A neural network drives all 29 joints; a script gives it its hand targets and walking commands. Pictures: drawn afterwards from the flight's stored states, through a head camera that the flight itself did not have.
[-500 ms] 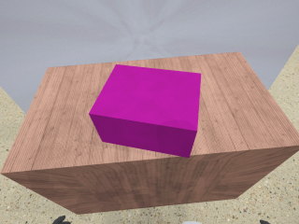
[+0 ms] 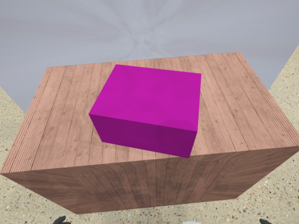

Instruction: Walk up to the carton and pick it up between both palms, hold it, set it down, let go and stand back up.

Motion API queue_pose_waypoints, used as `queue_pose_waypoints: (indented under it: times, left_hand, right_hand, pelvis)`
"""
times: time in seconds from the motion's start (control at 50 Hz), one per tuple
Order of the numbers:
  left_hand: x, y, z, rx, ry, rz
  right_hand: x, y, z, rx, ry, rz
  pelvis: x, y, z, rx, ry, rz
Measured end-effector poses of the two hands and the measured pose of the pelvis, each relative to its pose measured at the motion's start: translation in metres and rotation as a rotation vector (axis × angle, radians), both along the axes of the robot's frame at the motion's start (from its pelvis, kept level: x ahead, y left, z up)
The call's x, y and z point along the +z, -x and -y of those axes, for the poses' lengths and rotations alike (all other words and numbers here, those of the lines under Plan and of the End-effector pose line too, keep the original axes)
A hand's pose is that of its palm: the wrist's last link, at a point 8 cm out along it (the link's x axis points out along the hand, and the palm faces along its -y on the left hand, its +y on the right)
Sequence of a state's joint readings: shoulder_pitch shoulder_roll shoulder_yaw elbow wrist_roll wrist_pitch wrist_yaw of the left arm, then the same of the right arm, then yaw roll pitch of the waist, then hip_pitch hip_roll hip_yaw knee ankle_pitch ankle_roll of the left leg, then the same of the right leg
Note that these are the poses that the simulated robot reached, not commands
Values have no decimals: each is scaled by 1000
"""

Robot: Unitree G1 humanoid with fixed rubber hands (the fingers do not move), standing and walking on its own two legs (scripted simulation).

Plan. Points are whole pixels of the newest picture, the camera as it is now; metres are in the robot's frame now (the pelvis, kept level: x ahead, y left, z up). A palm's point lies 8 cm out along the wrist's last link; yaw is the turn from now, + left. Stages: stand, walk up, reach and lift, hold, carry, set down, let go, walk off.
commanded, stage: walk up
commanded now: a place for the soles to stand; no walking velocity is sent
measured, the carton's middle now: (150, 108) +0.46 +0.02 +0.01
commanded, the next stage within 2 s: reach and lift in 0.44 s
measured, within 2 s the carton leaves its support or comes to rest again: neither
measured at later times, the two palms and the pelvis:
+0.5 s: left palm out of the picture +0.10 +0.30 -0.10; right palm out of the picture +0.09 -0.31 -0.11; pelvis +0.00 +0.00 +0.00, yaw +0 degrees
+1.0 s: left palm (63, 213) +0.16 +0.26 -0.08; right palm out of the picture +0.10 -0.28 -0.08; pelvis +0.00 +0.00 -0.01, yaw +0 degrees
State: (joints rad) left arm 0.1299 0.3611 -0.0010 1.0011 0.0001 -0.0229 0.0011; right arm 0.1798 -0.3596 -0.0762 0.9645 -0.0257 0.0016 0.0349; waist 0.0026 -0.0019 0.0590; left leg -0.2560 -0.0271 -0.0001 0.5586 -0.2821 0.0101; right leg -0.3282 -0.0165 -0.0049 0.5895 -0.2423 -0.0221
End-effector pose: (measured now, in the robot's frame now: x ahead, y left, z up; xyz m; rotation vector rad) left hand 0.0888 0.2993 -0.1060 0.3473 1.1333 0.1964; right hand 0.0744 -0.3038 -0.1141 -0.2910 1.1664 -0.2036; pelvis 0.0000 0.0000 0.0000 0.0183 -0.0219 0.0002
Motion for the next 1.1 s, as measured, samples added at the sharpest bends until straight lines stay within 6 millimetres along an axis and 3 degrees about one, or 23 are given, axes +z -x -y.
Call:
queue_pose_waypoints:
  times: [0.48,0.62,0.76,0.88,1.1]
  left_hand:
    - [2,-5,4,17,9,-20]
    - [-5,-31,15,37,-9,-107]
    - [12,-71,35,-27,44,35]
    - [22,-84,39,-53,75,119]
    - [28,-64,31,-78,87,125]
  right_hand:
    - [4,-14,4,21,15,44]
    - [-5,-45,0,108,-4,108]
    - [11,-63,-6,142,13,220]
    - [25,-52,-13,126,38,266]
    - [47,-20,-30,81,39,303]
  pelvis:
    - [1,-5,4,9,-1,-11]
    - [-14,7,7,2,9,57]
    - [-16,6,8,1,9,60]
    - [-13,4,6,1,12,53]
    - [-4,6,-6,-21,18,54]
